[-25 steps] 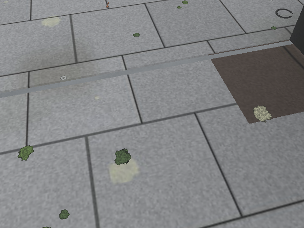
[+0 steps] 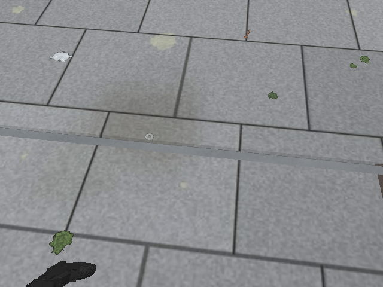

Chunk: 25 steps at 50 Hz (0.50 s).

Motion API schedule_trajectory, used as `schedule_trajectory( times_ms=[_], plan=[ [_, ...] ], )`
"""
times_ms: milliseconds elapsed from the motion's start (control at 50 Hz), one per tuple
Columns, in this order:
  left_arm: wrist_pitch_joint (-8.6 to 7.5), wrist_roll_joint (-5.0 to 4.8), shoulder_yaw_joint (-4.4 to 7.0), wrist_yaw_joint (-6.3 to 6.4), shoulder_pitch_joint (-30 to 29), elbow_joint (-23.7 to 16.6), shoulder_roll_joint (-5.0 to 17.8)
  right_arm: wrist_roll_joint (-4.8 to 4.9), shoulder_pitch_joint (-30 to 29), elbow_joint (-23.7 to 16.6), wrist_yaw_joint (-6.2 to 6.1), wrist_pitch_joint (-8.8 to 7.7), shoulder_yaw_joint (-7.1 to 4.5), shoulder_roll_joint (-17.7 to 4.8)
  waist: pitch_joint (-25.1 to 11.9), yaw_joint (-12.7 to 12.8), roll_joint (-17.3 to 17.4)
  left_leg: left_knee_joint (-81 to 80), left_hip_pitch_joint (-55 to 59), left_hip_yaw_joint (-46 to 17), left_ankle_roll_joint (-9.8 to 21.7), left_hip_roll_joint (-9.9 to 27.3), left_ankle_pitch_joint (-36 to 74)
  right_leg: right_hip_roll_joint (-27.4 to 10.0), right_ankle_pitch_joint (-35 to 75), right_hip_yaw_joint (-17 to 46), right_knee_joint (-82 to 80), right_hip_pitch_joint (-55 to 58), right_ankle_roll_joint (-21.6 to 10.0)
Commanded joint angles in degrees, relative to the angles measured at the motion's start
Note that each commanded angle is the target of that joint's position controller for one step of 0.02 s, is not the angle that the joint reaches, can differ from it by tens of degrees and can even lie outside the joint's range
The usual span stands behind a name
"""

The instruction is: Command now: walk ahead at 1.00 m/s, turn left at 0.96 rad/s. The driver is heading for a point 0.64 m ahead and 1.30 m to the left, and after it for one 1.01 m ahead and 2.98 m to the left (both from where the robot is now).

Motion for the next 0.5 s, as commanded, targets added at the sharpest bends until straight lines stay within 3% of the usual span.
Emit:
schedule_trajectory(
  times_ms=[20,40,60,100,180,240,260,300,320,340,360,380,400,420,440,460,500],
  plan=[
    [0.39,-0.01,3.68,0.1,12.55,0.81,6.35,-1.71,-7.26,-7.55,1.12,0.13,0.92,-2.53,-7.85,8.82,-3.75,11.44,-31.93,3.67,-1.12,8.34,7.19,-18.83,-19.15,27.53,-20.52,32.59,-9.16],
    [0.13,-0.22,3.43,0.29,14.64,3.05,5.84,-2.44,-9.21,-8.8,2.08,0.83,1.17,-1.07,-5.04,8.09,-4.29,10.28,-31.59,3.55,-1.44,9.85,7.19,-16.8,-12.11,20.86,-21.32,28.85,-8.35],
    [-0.39,-0.75,3.25,0.0,16.09,5.05,4.96,-2.55,-9.43,-9.86,2.75,1.69,1.68,0.49,-3.47,6.82,-6.75,9.67,-31.58,3.72,-1.79,11.09,7.2,-16.12,-7.73,16.49,-22.07,26.36,-7.65],
    [-1.48,-2.03,3.0,-0.93,17.5,7.52,3.51,-2.43,-12.68,-12.48,3.44,2.94,2.55,2.32,-1.47,5.43,-7.27,8.9,-34.2,4.36,-1.87,12.56,8.65,-15.63,1.67,9.21,-23.85,24.9,-6.47],
    [-2.77,-1.81,3.37,-1.28,14.63,8.61,5.55,-2.12,-18.97,-16.62,4.37,3.48,3.42,1.59,2.54,3.01,-6.9,-1.65,-32.28,7.53,-1.99,12.54,20.29,-12.76,13.68,-5.3,-28.41,19.63,-4.84],
    [-2.66,-1.82,3.73,-0.99,18.15,10.62,7.29,-2.2,-25.38,-17.57,5.48,3.3,4.01,1.57,6.51,5.04,-3.48,-16.1,-27.21,15.48,0.27,9.74,24.42,-9.59,24.54,-13.78,-30.36,21.79,-3.05],
    [-2.58,-1.67,3.93,-0.77,19.28,10.9,8.64,-2.14,-26.33,-17.78,5.69,3.1,4.24,1.99,6.47,4.99,-4.07,-19.95,-23.64,17.73,1.49,8.2,24.2,-9.88,35.76,-15.47,-28.77,23.3,-2.49],
    [-1.62,-1.81,4.63,0.08,21.74,10.93,11.74,-2.14,-24.06,-16.48,5.26,2.81,3.76,0.66,2.67,3.22,-6.45,-22.67,-17.59,21.09,3.36,3.66,20.78,-10.99,62.18,-16.55,-20.68,29.86,-1.68],
    [-0.69,-1.67,5.13,0.6,21.36,10.58,13.55,-2.05,-19.42,-15.21,4.78,2.66,3.22,-0.61,-0.4,0.2,-7.88,-23.41,-12.5,20.99,4.3,1.92,17.67,-12.35,70.37,-16.32,-13.17,31.46,-1.68],
    [0.39,-1.41,5.67,0.93,19.55,9.84,15.26,-1.97,-10.69,-12.83,4.17,2.48,2.18,-2.54,-4.92,-4.58,-8.81,-23.42,-3.15,19.86,5.62,0.37,14.5,-13.93,74.75,-15.46,-1.76,30.18,-2.36],
    [1.27,-1.25,5.87,0.8,16.76,8.29,15.62,-1.88,1.73,-8.88,3.16,2.11,0.56,-5.12,-10.09,-9.62,-8.26,-26.5,11.08,16.66,7.64,-0.59,12.4,-14.58,70.47,-13.94,14.24,23.87,-3.46],
    [1.65,-0.81,5.74,0.08,16.45,7.83,13.42,-1.43,5.92,-6.09,1.58,2.15,-1.26,-7.58,-10.79,-9.46,-2.07,-30.88,23.4,10.18,9.18,1.55,9.5,-8.61,31.66,-13.74,34.55,10.71,-2.79],
    [1.16,-0.54,3.81,-1.0,19.29,2.96,5.5,-1.83,-0.97,-7.98,0.68,3.28,-2.63,-14.18,-10.53,0.41,13.45,-33.33,34.52,-16.59,15.67,14.88,14.55,1.52,-18.9,-11.49,57.63,-13.69,0.36],
    [-0.34,-1.45,3.75,-0.82,14.0,-2.22,8.65,-2.14,2.69,-10.28,0.44,3.94,-3.21,-15.4,-20.24,-3.26,5.43,-44.57,40.64,-34.23,21.46,20.11,5.3,1.88,-16.01,2.1,61.73,-22.69,0.19],
    [-1.56,-1.53,3.3,-0.84,9.37,-3.24,9.08,-1.67,2.57,-9.07,-0.15,3.72,-3.13,-13.49,-13.69,-2.67,-0.99,-51.42,34.03,-35.67,19.15,20.83,1.83,-1.26,-11.95,4.72,55.9,-24.79,-0.29],
    [-1.96,-1.49,2.96,-0.74,9.39,-2.62,8.8,-1.46,0.84,-7.89,-0.51,3.14,-2.41,-10.48,-4.92,0.87,-5.12,-53.58,23.14,-31.67,16.96,19.12,4.64,-3.38,-9.85,4.41,48.85,-22.6,-0.39],
    [-0.05,0.44,2.57,-0.56,11.49,-1.52,8.04,-1.22,-3.05,-8.01,-1.04,1.25,-1.18,-7.41,-0.65,6.44,-7.24,-53.87,7.87,-23.14,15.19,14.3,13.34,-5.74,-12.18,4.87,41.4,-13.92,0.92]
  ],
)
Keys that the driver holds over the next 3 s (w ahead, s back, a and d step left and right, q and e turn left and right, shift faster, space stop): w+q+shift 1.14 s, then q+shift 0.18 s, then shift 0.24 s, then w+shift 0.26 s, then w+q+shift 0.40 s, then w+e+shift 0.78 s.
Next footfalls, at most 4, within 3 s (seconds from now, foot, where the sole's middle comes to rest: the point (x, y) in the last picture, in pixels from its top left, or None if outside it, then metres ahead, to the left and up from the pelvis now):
0.38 left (158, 274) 0.49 0.11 -0.75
0.78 right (140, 165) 0.94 0.16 -0.75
1.24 left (26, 163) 0.99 0.63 -0.75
1.66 right None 1.16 0.88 -0.75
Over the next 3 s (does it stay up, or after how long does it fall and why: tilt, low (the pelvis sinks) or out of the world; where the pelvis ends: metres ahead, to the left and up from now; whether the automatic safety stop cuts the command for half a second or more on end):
stays up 0.78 1.74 0.02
